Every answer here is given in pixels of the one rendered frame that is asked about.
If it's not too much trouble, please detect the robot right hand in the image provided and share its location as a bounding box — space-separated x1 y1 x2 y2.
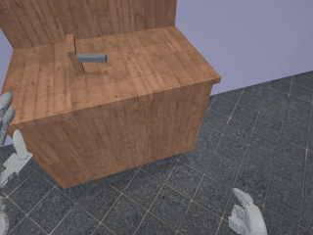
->
228 188 267 235

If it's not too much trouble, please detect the tap lever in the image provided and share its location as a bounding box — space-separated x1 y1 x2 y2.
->
74 53 108 64

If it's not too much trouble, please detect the robot left hand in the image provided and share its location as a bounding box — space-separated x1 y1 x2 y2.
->
0 92 33 197

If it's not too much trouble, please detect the counter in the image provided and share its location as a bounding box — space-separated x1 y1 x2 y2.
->
0 0 222 189

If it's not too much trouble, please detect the robot left forearm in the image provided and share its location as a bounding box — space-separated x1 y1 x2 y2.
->
0 196 12 235

